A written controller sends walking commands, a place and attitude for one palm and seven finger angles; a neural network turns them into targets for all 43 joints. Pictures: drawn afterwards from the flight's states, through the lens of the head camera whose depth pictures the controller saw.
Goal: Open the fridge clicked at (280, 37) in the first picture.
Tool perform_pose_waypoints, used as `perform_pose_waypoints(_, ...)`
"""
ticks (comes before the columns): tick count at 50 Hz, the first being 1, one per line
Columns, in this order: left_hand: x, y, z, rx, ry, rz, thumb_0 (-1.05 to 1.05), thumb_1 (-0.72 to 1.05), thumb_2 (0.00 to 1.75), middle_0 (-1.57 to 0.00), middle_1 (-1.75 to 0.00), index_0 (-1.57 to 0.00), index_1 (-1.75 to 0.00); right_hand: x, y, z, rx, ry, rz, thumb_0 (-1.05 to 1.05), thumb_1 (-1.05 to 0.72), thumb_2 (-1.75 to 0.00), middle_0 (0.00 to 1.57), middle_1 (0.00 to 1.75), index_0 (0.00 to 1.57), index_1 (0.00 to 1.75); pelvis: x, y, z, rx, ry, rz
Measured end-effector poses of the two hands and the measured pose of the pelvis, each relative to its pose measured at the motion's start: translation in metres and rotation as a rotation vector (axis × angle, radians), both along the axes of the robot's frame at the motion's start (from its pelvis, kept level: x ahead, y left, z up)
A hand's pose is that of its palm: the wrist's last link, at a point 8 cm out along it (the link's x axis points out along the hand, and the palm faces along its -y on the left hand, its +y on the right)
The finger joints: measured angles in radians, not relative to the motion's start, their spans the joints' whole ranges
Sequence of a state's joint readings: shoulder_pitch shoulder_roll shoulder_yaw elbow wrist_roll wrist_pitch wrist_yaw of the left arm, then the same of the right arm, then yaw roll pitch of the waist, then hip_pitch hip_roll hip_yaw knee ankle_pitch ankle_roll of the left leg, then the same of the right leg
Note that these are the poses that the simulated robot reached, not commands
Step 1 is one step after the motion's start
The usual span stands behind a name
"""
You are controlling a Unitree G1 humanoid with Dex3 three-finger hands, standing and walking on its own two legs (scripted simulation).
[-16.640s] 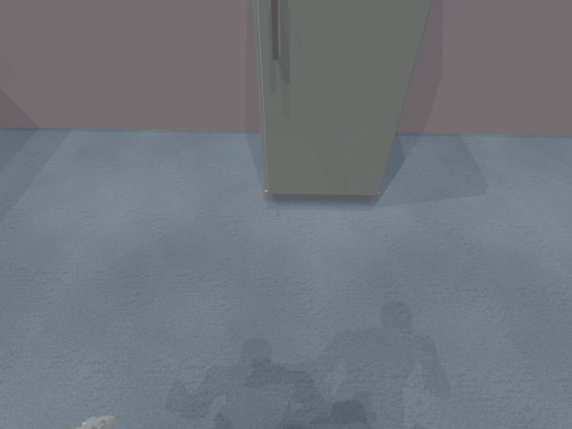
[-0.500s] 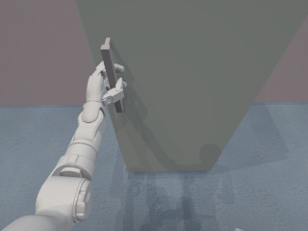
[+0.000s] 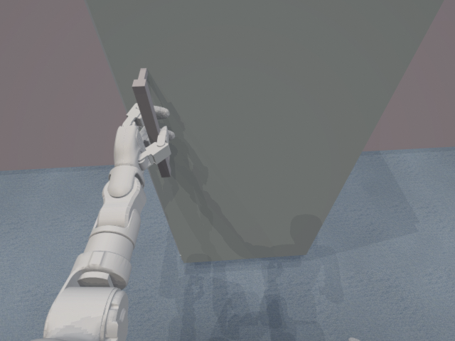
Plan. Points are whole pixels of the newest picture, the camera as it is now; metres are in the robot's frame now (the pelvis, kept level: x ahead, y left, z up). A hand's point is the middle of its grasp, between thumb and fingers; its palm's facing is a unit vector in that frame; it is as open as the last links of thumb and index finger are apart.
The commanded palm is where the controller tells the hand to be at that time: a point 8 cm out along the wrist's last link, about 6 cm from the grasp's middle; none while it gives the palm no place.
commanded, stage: pull the door a little, standing still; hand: left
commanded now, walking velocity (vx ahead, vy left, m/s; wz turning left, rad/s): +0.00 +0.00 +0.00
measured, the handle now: (156, 129) +0.48 +0.14 +0.11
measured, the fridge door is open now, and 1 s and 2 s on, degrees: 0 22 50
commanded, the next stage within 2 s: walk backward, drawing the door open in 0.46 s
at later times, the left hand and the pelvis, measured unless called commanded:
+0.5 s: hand (165, 161) +0.39 +0.11 +0.12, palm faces +0.01 -1.00 +0.01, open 5.9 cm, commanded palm +0.32 +0.16 +0.12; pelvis +0.04 +0.00 +0.01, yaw -1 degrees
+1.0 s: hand (185, 230) +0.26 +0.06 +0.12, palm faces -0.01 -0.99 -0.15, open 6.1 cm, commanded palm +0.23 +0.11 +0.12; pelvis +0.00 -0.03 +0.01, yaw +3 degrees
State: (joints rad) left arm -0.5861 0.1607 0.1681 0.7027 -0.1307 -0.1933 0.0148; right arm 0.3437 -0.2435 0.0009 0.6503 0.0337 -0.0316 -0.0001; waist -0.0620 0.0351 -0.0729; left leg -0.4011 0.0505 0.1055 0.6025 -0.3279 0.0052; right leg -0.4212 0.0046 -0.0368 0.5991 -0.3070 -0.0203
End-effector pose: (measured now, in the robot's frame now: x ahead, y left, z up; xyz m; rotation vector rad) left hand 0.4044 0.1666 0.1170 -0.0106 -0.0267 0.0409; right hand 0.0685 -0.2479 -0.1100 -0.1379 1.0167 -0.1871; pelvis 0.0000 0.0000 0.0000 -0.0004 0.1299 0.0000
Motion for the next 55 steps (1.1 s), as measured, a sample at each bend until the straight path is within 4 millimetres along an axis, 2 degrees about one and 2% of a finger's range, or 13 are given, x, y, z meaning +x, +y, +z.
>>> perform_pose_waypoints(15, -0.006, -0.001, 0.002, 0.001, 0.022, 0.004, 0.01, 0.76, 0.79, -0.33, -1.39, -0.35, -1.36, 0.067, 0.009, 0.011, 0.008, -0.082, 0.059, 0.01, -0.91, -0.90, 0.20, 0.30, 0.20, 0.30, 0.024, 0.002, 0.004, -0.002, -0.010, 0.011)
perform_pose_waypoints(20, -0.014, -0.002, 0.002, 0.002, 0.026, -0.005, 0.02, 0.77, 0.79, -0.31, -1.37, -0.32, -1.36, 0.084, 0.015, 0.016, 0.031, -0.120, 0.068, 0.01, -0.91, -0.90, 0.20, 0.30, 0.20, 0.30, 0.032, 0.001, 0.006, 0.004, -0.018, 0.000)
perform_pose_waypoints(24, -0.032, -0.004, 0.002, 0.001, 0.022, -0.022, 0.02, 0.77, 0.78, -0.28, -1.36, -0.29, -1.34, 0.098, 0.019, 0.023, 0.048, -0.154, 0.070, 0.02, -0.91, -0.90, 0.20, 0.30, 0.20, 0.30, 0.039, 0.000, 0.009, 0.007, -0.032, -0.016)
perform_pose_waypoints(29, -0.066, -0.011, 0.002, -0.002, 0.014, -0.045, 0.02, 0.75, 0.76, -0.28, -1.35, -0.29, -1.33, 0.120, 0.022, 0.029, 0.055, -0.204, 0.080, 0.02, -0.91, -0.90, 0.20, 0.30, 0.20, 0.30, 0.049, -0.001, 0.008, 0.005, -0.047, -0.024)
perform_pose_waypoints(37, -0.107, -0.021, 0.006, 0.152, -0.011, -0.115, -0.01, 0.67, 0.76, -0.38, -1.38, -0.35, -1.37, 0.149, 0.025, 0.035, -0.011, -0.206, 0.107, 0.02, -0.91, -0.90, 0.20, 0.30, 0.20, 0.30, 0.043, 0.002, 0.012, 0.006, -0.077, 0.007)
perform_pose_waypoints(42, -0.129, -0.031, 0.007, 0.158, 0.004, -0.101, -0.01, 0.67, 0.74, -0.38, -1.36, -0.36, -1.38, 0.151, 0.032, 0.043, 0.014, -0.253, 0.120, 0.02, -0.91, -0.90, 0.20, 0.30, 0.20, 0.30, 0.033, -0.003, 0.014, 0.011, -0.089, 0.014)
perform_pose_waypoints(46, -0.146, -0.040, 0.007, 0.161, 0.004, -0.075, -0.01, 0.68, 0.73, -0.36, -1.36, -0.34, -1.38, 0.141, 0.032, 0.042, 0.040, -0.272, 0.138, 0.01, -0.91, -0.90, 0.20, 0.30, 0.20, 0.30, 0.019, -0.013, 0.011, 0.019, -0.093, 0.027)
perform_pose_waypoints(50, -0.164, -0.051, 0.007, 0.165, 0.008, -0.055, -0.02, 0.69, 0.72, -0.35, -1.36, -0.33, -1.37, 0.119, 0.024, 0.038, 0.054, -0.264, 0.141, 0.01, -0.91, -0.90, 0.20, 0.30, 0.20, 0.30, 0.000, -0.026, 0.011, 0.022, -0.103, 0.043)
perform_pose_waypoints(55, -0.189, -0.066, 0.007, 0.166, 0.004, -0.039, -0.02, 0.69, 0.72, -0.32, -1.35, -0.29, -1.36, 0.080, 0.002, 0.028, 0.044, -0.233, 0.120, 0.01, -0.91, -0.90, 0.20, 0.30, 0.20, 0.30, -0.027, -0.044, 0.009, 0.021, -0.118, 0.066)
